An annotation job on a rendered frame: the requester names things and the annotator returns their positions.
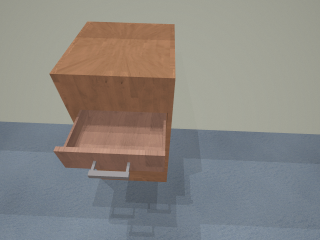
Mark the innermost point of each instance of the handle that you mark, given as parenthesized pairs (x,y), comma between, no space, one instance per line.
(102,174)

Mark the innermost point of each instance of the cabinet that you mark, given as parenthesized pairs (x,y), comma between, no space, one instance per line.
(121,66)

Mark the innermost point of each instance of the drawer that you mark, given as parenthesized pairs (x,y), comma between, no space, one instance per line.
(115,138)

